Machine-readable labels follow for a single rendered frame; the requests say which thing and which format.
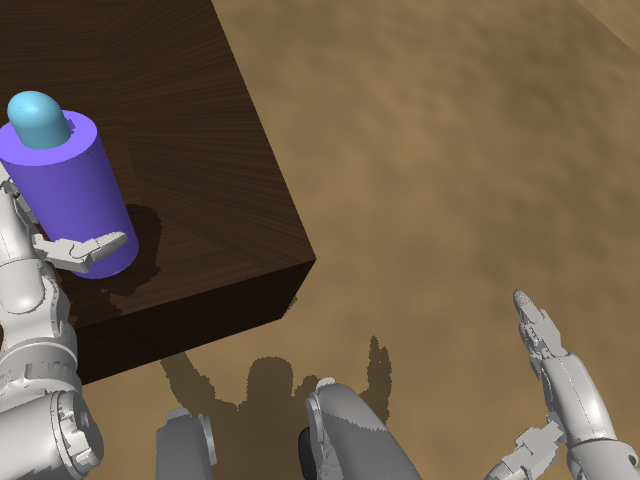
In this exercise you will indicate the right robot foot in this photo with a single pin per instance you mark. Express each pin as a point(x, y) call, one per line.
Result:
point(307, 462)

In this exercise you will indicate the right robot hand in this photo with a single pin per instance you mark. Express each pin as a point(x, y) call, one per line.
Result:
point(576, 409)

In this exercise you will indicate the left robot hand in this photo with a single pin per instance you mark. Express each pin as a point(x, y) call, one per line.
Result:
point(20, 239)

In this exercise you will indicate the bottle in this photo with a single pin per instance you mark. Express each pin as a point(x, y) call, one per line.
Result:
point(57, 161)

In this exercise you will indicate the right robot arm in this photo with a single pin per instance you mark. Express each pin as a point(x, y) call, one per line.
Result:
point(603, 459)

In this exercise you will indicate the left robot arm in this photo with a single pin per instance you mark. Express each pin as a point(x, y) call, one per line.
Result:
point(46, 429)

